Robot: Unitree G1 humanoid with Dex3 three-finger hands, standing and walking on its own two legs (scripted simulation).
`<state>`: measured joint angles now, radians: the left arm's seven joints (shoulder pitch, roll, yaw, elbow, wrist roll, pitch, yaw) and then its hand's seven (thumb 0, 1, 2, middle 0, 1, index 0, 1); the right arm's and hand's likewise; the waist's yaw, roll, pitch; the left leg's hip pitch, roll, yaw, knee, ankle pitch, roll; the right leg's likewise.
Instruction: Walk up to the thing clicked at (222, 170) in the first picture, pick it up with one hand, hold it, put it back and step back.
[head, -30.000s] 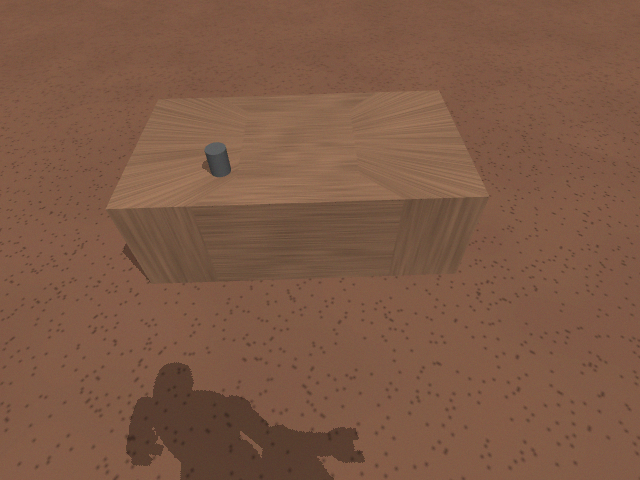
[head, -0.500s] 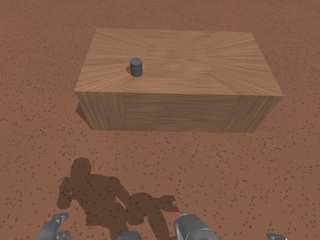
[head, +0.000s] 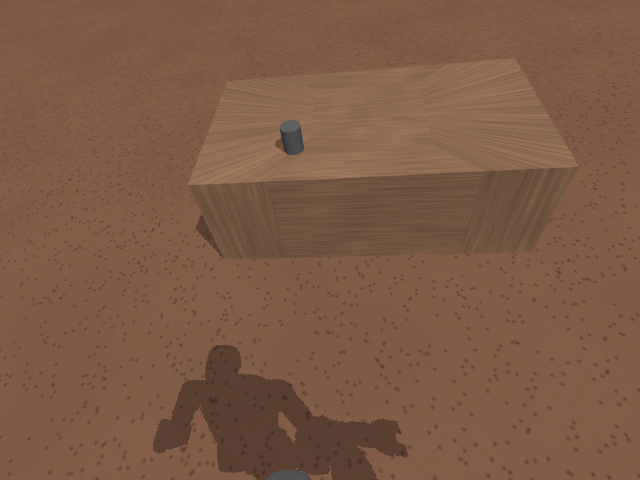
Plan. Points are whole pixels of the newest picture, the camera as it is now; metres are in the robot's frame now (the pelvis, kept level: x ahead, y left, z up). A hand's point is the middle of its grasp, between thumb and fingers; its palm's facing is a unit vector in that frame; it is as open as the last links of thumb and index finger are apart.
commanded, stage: step back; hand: left
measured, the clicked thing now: (292, 137) +1.15 +0.19 -0.30
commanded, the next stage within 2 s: stand in 0.88 s
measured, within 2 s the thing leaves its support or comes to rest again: neither
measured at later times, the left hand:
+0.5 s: hand out of the picture +0.07 +0.27 -0.13, palm faces +0.07 -0.91 -0.40, open 7.4 cm
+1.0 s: hand out of the picture +0.11 +0.30 -0.14, palm faces +0.04 -0.93 -0.36, open 7.4 cm
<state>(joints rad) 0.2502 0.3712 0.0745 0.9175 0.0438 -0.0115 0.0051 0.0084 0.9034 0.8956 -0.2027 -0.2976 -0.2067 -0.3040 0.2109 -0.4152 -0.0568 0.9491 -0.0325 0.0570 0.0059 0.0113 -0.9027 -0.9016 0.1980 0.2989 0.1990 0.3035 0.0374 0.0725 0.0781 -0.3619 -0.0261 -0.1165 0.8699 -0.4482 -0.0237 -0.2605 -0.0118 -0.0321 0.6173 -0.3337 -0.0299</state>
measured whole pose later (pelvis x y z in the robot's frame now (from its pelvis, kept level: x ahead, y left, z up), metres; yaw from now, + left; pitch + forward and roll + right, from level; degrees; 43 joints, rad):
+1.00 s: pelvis +0.05 +0.04 +0.01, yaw +2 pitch -2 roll +0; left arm 0.12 0.36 0.01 1.07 0.00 -0.01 0.00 0.01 0.91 0.90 -0.20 -0.30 -0.20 -0.30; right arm 0.05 -0.34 -0.01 1.06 -0.01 -0.02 0.01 0.01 -0.90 -0.90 0.20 0.30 0.20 0.30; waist 0.02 0.02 0.08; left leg -0.24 0.05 0.01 0.53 -0.24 -0.02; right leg -0.16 -0.02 -0.01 0.51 -0.31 0.02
